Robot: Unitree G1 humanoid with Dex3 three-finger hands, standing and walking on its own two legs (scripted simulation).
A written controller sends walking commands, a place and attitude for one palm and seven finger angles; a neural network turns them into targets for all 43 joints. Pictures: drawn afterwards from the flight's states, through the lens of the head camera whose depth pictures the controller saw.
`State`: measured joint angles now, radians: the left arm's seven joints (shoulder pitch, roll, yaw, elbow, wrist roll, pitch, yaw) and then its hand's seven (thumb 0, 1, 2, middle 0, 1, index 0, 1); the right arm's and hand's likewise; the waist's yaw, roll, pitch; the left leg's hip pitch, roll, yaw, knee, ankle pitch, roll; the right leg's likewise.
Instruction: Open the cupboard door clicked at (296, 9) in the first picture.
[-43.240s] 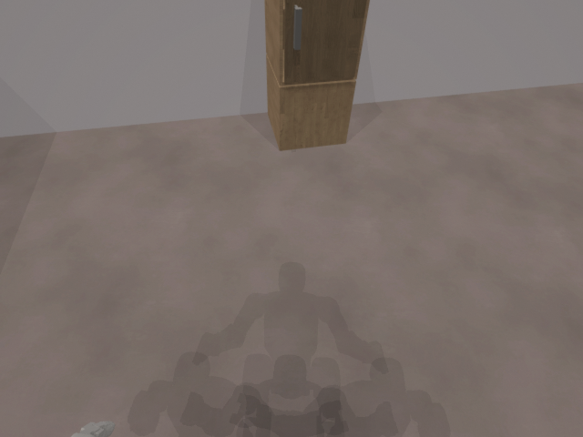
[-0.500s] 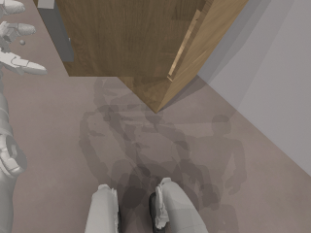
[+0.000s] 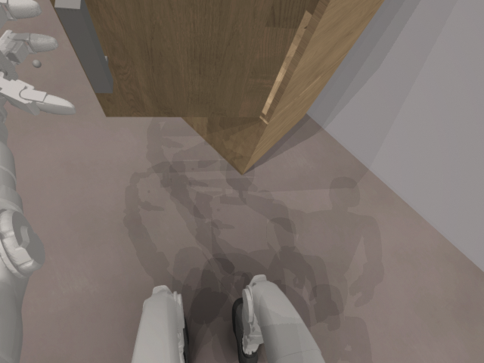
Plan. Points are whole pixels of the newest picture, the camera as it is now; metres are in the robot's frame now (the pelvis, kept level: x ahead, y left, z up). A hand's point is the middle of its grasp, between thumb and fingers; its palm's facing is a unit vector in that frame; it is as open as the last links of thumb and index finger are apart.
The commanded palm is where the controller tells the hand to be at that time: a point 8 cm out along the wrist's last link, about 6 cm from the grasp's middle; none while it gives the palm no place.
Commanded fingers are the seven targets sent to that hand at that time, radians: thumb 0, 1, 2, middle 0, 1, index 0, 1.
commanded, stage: slide the fingers in behind the handle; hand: left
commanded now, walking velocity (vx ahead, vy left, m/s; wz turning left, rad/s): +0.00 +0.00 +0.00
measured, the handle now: (90, 38) +0.59 +0.18 +0.05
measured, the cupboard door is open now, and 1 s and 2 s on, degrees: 49 49 49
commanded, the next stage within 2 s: close the thumb around the handle in 1.40 s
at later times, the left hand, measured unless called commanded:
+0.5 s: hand (61, 65) +0.54 +0.21 +0.05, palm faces +0.01 -1.00 -0.02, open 14.0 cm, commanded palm +0.53 +0.23 +0.05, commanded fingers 0.00 -0.50 0.30 -0.30 -1.20 -0.30 -1.20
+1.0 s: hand (93, 65) +0.54 +0.17 +0.05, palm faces +0.00 -1.00 -0.01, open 14.0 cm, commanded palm +0.52 +0.20 +0.05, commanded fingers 0.00 -0.50 0.30 -0.30 -1.20 -0.30 -1.20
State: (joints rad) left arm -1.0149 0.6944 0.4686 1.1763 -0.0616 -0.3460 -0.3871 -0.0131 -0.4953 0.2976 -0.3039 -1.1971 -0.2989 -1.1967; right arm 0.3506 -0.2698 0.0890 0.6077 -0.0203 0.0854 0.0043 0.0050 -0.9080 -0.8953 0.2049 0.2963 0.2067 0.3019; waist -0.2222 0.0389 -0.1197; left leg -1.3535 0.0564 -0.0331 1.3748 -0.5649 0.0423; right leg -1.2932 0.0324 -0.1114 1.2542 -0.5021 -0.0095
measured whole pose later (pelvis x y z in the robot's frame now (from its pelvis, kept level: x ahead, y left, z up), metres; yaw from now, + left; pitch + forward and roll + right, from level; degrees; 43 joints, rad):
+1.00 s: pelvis +0.00 +0.00 +0.00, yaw +1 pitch +30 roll -5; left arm -1.00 0.51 0.38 1.17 -0.04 -0.43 -0.21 -0.01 -0.50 0.30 -0.30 -1.20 -0.30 -1.20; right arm 0.35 -0.26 0.06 0.62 -0.04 0.08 0.03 0.00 -0.91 -0.90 0.20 0.30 0.21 0.30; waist -0.22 0.05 -0.14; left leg -1.32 0.05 -0.02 1.36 -0.56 0.04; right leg -1.28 0.03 -0.10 1.26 -0.51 -0.01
